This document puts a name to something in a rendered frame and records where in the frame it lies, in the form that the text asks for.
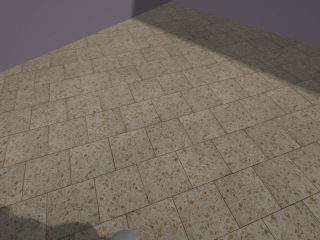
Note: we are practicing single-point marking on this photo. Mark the left robot thigh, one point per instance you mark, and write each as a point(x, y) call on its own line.
point(125, 234)

